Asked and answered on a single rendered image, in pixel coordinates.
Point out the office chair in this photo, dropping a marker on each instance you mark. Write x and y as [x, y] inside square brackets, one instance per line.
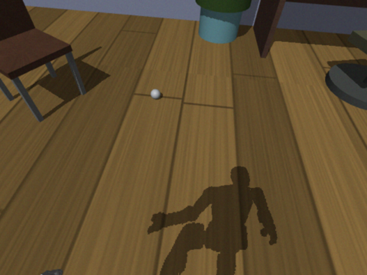
[349, 81]

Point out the chair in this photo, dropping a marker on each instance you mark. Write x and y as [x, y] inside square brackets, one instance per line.
[24, 48]

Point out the potted plant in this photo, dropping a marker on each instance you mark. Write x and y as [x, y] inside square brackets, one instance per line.
[220, 19]

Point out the desk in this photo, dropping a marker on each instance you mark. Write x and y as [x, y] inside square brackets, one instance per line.
[269, 12]

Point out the ball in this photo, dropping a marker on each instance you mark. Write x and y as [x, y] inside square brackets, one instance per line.
[155, 93]

